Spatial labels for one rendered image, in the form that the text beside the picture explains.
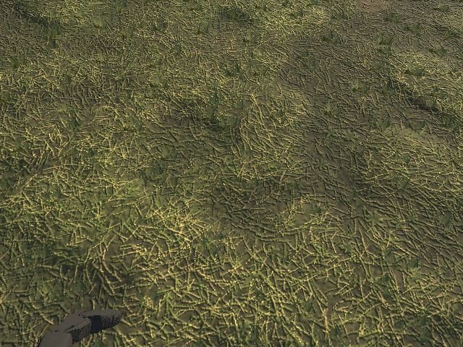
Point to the robot left hand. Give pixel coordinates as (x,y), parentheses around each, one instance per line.
(79,325)

